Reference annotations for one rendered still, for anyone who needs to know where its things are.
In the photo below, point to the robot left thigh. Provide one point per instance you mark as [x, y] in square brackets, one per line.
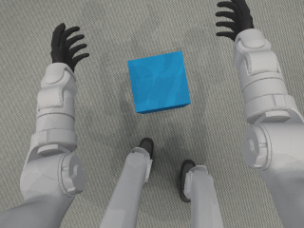
[123, 208]

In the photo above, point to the right robot shin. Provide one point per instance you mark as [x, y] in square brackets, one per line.
[199, 168]

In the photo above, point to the left robot upper arm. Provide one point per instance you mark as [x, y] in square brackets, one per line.
[49, 185]

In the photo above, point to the robot left forearm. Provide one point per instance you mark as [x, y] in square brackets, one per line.
[55, 115]

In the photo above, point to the right robot upper arm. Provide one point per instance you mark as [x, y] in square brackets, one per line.
[276, 151]

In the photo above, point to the carton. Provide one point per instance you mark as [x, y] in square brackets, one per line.
[159, 82]

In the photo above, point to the robot right forearm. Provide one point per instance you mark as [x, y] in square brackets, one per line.
[262, 84]

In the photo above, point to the left robot hand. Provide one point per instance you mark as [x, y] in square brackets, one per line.
[60, 46]

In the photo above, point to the right robot hand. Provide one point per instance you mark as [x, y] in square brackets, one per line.
[240, 15]

